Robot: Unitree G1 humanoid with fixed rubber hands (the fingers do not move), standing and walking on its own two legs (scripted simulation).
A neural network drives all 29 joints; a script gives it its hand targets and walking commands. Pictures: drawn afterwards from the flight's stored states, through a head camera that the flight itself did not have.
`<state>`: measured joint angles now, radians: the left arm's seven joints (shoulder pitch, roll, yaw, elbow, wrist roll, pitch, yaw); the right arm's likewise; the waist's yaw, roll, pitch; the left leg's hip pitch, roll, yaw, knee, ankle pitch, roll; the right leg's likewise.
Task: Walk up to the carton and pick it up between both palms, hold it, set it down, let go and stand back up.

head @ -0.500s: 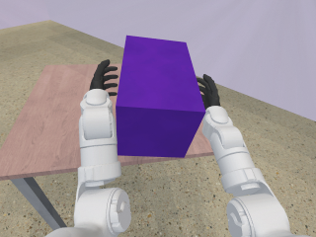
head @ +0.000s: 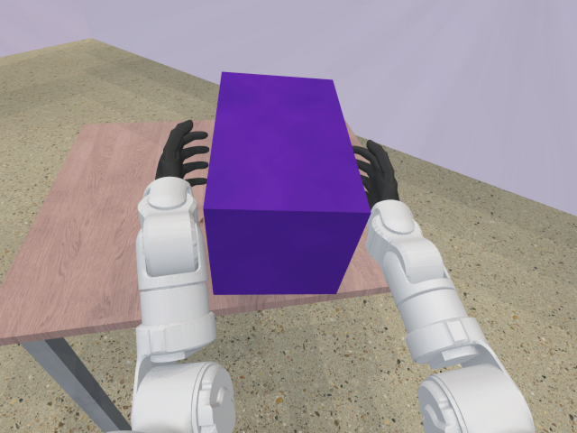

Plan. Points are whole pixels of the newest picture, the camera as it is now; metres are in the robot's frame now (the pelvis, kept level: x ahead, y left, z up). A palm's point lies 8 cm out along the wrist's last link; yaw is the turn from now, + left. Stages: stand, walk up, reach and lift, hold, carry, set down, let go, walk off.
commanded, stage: hold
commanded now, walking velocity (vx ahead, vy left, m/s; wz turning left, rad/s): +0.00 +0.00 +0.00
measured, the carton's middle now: (277, 179) +0.43 +0.02 +0.16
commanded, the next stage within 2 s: none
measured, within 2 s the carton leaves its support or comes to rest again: neither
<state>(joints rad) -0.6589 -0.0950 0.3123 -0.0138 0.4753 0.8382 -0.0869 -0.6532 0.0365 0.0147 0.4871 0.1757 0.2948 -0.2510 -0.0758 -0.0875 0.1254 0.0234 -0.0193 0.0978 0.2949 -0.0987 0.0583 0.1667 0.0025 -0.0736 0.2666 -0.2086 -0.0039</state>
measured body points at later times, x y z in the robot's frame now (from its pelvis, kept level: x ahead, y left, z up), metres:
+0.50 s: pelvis -0.03 -0.01 +0.00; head -0.07 +0.03 +0.44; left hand +0.35 +0.14 +0.23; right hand +0.36 -0.13 +0.19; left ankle +0.06 +0.08 -0.75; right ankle -0.02 -0.11 -0.75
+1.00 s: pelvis +0.00 +0.00 +0.00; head -0.04 +0.03 +0.45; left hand +0.37 +0.16 +0.21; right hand +0.37 -0.12 +0.17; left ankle +0.06 +0.08 -0.75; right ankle -0.02 -0.11 -0.75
